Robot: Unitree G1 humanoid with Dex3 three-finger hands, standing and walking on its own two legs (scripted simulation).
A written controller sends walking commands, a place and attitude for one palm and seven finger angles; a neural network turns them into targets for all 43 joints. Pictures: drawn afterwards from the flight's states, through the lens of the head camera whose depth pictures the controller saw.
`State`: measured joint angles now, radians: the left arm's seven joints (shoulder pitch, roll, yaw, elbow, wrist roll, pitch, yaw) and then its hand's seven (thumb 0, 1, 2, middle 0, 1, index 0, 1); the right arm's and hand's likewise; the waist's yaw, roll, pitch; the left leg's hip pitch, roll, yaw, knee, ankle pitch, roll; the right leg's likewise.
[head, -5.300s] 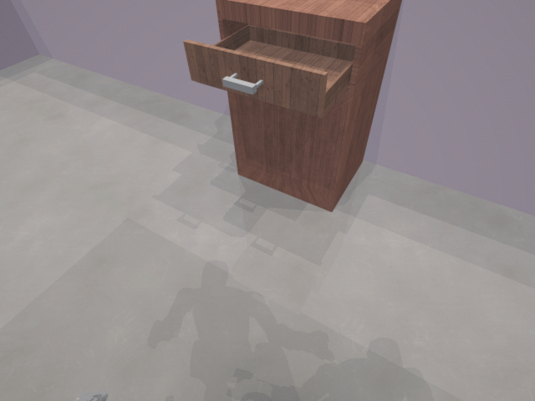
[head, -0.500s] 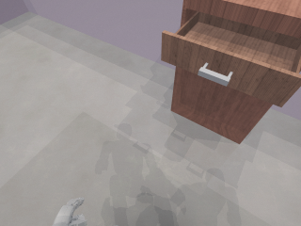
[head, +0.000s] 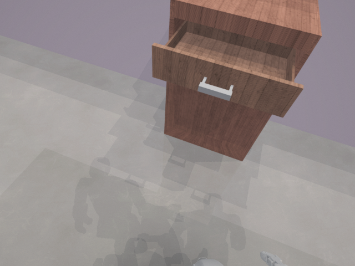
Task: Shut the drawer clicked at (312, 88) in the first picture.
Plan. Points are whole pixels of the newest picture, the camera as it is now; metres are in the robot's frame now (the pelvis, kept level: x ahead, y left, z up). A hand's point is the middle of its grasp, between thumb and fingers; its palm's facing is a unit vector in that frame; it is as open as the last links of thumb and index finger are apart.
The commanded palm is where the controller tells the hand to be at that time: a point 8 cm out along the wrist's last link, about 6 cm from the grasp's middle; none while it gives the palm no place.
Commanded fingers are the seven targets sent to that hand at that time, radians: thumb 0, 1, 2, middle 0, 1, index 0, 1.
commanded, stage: turn to face it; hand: left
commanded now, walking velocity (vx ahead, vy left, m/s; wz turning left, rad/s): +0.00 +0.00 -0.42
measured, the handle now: (216, 87) +0.68 -0.08 -0.02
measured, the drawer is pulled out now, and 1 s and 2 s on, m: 0.23 0.23 0.23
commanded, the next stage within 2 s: take the last steps up to it in 0.28 s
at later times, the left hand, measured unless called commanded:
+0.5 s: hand out of the picture +0.11 +0.12 -0.15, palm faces -0.19 -0.95 -0.24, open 7.4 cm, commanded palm none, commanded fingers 0.00 0.90 0.90 -0.20 -0.30 -0.20 -0.30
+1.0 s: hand out of the picture +0.14 +0.13 -0.17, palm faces -0.24 -0.96 -0.14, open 7.4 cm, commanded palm none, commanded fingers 0.00 0.90 0.90 -0.20 -0.30 -0.20 -0.30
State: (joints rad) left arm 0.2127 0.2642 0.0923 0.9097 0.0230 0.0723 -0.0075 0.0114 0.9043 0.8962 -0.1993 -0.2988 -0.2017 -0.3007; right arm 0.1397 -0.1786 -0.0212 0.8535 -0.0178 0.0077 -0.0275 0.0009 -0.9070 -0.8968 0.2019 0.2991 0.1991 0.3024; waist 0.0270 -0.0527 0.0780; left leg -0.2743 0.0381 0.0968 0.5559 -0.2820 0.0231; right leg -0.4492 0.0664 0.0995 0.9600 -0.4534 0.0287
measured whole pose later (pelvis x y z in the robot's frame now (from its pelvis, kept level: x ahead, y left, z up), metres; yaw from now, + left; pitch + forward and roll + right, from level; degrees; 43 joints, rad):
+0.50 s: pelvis -0.02 -0.04 +0.00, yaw -11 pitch +0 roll +0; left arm 0.19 0.16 0.03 0.95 0.02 0.01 0.01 0.01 0.91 0.90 -0.20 -0.30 -0.20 -0.30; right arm 0.29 -0.24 -0.07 1.03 -0.02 0.06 -0.02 0.01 -0.91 -0.90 0.20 0.30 0.20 0.30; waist -0.04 0.05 0.04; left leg -0.44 0.11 0.07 1.00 -0.43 -0.06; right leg -0.21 0.00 -0.05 0.49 -0.27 -0.03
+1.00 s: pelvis +0.07 -0.04 +0.01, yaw -16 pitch +0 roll -1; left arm 0.28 0.20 0.06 1.06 0.03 0.01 -0.02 0.01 0.91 0.90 -0.19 -0.30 -0.20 -0.30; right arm 0.40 -0.10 -0.01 1.09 -0.02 -0.06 -0.03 0.00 -0.91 -0.90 0.20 0.30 0.20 0.30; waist -0.01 -0.04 0.02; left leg -0.06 0.06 0.17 0.32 -0.26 0.01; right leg -0.54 -0.08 -0.03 1.02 -0.22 0.00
